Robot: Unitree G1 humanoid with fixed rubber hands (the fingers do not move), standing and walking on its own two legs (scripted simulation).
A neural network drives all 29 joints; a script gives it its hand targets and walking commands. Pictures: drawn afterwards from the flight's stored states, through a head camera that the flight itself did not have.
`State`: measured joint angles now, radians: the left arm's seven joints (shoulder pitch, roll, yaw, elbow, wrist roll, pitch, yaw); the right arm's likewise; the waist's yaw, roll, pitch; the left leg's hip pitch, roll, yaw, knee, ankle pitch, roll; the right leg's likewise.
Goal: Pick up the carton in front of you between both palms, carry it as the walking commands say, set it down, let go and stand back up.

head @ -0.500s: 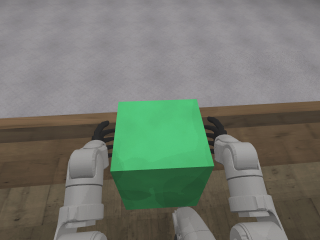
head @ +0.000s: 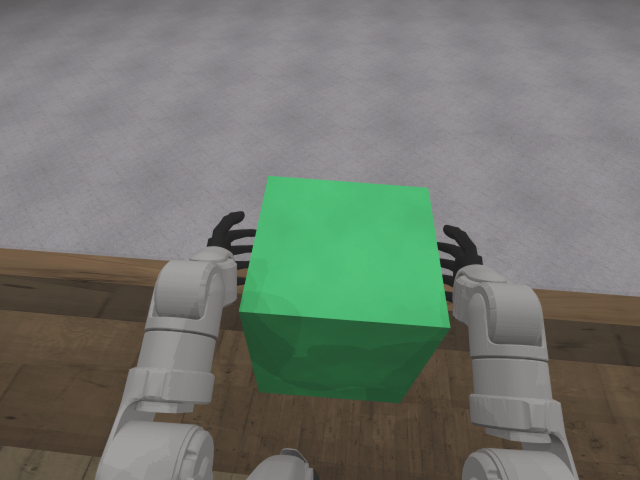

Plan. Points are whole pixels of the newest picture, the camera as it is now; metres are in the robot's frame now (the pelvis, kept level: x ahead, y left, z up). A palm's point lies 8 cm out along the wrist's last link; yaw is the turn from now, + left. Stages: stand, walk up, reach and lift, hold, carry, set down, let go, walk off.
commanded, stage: carry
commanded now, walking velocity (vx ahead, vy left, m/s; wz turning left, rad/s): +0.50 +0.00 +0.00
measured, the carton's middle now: (338, 296) +0.36 +0.03 +0.02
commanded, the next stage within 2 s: none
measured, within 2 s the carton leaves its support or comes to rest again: neither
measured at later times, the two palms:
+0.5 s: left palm (285, 187) +0.75 +0.18 -0.12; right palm (413, 183) +0.78 -0.12 -0.11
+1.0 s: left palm (314, 160) +1.18 +0.16 -0.36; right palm (399, 170) +1.15 -0.14 -0.37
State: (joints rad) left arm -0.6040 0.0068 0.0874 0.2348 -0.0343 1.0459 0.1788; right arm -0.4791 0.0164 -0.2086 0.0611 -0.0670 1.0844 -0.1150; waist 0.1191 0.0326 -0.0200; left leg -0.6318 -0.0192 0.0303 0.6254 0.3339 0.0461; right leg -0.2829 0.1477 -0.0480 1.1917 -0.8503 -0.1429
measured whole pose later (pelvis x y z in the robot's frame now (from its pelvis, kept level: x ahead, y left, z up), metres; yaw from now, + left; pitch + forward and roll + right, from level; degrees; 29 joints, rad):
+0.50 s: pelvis +0.42 +0.01 -0.23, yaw +1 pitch +0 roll +0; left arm -0.52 -0.04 0.15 0.07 0.08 1.06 0.16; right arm -0.55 -0.01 -0.17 0.14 0.02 1.02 -0.13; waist 0.05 -0.04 -0.02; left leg -0.50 -0.10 0.06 1.79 -0.63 0.06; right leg -0.42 0.10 -0.10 0.68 -0.19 -0.16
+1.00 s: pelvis +0.83 +0.05 -0.44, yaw +2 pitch +1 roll +1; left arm -0.53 -0.04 0.23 0.21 0.09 1.05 0.11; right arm -0.55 -0.01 -0.11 0.23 0.02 1.06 -0.17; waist -0.14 0.01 -0.01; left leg -0.41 -0.16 0.09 0.94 -0.55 0.16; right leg -0.75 0.00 0.09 1.32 -0.33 -0.03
